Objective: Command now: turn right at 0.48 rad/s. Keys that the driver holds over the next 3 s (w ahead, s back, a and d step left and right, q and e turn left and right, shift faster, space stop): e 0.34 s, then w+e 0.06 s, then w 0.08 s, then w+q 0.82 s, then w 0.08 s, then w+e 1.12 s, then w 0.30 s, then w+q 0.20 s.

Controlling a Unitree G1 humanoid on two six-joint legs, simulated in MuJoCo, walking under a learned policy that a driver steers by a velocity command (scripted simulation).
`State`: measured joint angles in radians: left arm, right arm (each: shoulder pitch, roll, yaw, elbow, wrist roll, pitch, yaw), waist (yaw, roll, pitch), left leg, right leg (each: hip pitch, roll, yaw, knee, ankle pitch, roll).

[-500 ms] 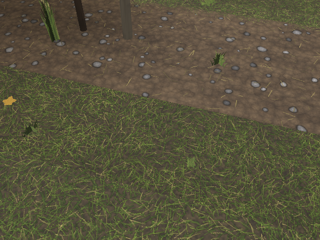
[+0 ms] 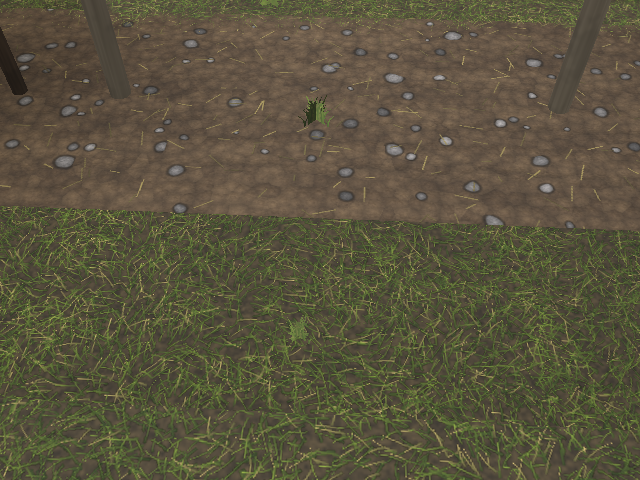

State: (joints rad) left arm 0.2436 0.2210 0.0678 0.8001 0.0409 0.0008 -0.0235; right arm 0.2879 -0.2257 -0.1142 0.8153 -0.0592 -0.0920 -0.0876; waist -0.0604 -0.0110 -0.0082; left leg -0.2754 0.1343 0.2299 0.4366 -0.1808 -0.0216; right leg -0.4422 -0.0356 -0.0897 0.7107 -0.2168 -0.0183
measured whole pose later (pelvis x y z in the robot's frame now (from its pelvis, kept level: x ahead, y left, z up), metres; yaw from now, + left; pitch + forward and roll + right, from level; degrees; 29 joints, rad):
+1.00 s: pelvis +0.29 +0.02 +0.01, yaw -6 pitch -2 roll +1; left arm 0.18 0.22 0.01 0.93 0.10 -0.10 -0.02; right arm 0.35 -0.16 -0.01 0.92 -0.06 -0.13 0.07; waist -0.01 -0.02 0.05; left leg -0.07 -0.12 -0.04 0.30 -0.19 0.11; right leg -0.54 -0.05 0.06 0.96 -0.27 -0.08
